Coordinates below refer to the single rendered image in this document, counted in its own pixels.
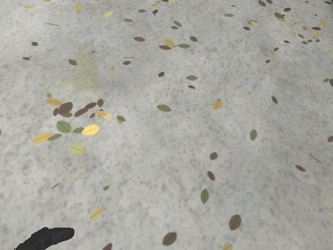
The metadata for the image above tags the left robot hand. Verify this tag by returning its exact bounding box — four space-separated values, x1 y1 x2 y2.
14 227 74 250

